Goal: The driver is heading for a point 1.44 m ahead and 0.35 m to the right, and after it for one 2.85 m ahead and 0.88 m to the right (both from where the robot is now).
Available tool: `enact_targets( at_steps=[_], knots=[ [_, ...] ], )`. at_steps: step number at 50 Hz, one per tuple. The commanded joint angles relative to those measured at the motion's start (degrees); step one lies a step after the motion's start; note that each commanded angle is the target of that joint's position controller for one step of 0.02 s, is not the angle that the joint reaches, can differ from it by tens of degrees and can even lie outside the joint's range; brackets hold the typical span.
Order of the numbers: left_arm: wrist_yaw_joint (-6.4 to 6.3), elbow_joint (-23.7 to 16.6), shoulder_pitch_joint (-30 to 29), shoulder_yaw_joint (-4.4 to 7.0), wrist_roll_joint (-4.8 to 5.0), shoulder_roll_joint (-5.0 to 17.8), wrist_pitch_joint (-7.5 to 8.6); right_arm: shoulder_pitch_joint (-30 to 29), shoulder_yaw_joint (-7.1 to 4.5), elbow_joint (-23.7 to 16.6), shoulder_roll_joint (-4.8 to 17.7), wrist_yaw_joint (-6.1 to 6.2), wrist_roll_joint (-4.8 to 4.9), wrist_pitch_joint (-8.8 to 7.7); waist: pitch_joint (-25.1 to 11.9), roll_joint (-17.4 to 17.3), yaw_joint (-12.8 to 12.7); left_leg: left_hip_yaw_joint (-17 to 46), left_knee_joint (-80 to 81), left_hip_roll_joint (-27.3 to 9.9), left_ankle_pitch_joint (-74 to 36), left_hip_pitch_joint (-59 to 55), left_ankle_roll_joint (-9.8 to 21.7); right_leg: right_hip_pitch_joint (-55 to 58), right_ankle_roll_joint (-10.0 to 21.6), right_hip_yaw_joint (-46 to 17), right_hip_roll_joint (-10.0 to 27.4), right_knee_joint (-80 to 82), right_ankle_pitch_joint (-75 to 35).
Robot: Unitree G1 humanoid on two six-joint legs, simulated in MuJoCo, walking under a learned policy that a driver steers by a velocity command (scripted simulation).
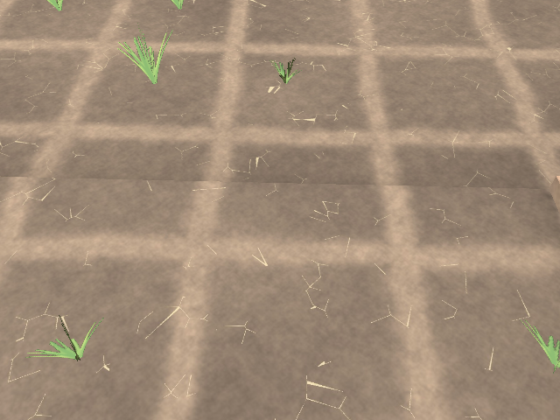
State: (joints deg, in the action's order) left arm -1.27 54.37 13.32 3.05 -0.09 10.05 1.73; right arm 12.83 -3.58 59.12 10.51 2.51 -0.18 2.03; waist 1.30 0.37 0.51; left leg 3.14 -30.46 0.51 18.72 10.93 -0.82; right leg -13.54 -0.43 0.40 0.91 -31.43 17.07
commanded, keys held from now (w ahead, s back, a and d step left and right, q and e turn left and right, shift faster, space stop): shift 0.82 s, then w+shift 0.18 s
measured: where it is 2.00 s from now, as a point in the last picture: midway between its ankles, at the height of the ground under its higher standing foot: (268, 330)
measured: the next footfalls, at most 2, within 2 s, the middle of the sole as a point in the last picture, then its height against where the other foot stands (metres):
left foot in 1.14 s outside the picture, level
right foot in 1.60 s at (322, 397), level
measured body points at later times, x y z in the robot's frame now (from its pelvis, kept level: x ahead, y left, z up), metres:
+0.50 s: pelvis +0.00 -0.01 +0.00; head +0.01 -0.01 +0.45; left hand +0.04 +0.23 -0.15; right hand +0.01 -0.24 -0.16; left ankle -0.03 +0.13 -0.73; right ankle +0.00 -0.12 -0.73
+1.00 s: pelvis +0.02 +0.01 +0.00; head +0.03 +0.01 +0.45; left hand +0.00 +0.25 -0.15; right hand +0.04 -0.23 -0.14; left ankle -0.02 +0.13 -0.68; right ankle +0.00 -0.12 -0.73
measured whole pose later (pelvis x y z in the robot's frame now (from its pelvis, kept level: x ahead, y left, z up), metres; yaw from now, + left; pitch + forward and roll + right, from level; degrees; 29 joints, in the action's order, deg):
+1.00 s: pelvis +0.02 +0.01 +0.00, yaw +0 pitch +1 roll +1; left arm -2.1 61.3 20.9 4.3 1.2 10.6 3.7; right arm 17.4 -3.7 60.6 9.2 1.9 1.9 -3.2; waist -1.3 1.7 -1.4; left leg -1.3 -53.8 -1.3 26.3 22.8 3.2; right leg -12.6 1.6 -0.6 1.4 -29.6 18.6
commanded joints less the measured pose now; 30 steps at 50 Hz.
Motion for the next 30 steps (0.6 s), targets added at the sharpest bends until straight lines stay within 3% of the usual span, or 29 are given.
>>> enact_targets(
  at_steps=[1, 30],
  knots=[
    [-0.18, -1.0, 1.5, 1.21, 0.08, 5.4, 0.33, 2.2, -0.93, -0.4, 4.9, 0.37, 0.08, -0.36, -0.6, 0.0, 0.0, 1.2, 4.3, -1.8, -13.7, 0.1, 1.0, 1.2, 1.2, -1.9, 2.5, 4.8, -15.8],
    [-0.82, 5.8, 2.9, 0.87, 0.31, 4.1, -0.9, 5.9, -0.32, 4.4, 3.0, 0.71, 0.31, -1.27, 2.1, -0.4, -0.6, -0.7, 6.4, -1.7, -10.3, 1.2, -0.1, 2.2, 1.4, -1.7, 1.1, 6.6, -11.1]
  ],
)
